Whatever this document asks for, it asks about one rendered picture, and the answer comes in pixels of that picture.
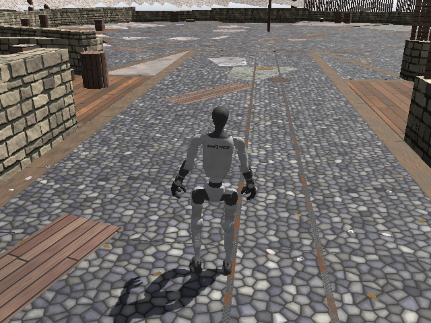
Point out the right robot forearm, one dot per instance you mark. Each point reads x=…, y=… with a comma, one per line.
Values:
x=248, y=176

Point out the robot right hand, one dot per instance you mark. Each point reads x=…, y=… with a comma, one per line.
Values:
x=247, y=190

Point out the right robot upper arm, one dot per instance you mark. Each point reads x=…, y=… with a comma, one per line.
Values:
x=242, y=154

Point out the left robot forearm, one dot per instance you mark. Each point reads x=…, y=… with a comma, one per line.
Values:
x=181, y=175

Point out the humanoid robot torso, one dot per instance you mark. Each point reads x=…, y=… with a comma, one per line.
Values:
x=217, y=159

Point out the robot left hand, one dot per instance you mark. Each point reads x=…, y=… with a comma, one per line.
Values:
x=175, y=188

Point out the left robot upper arm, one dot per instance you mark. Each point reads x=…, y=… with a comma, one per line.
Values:
x=196, y=141

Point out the right robot foot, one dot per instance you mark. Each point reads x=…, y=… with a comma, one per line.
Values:
x=227, y=269

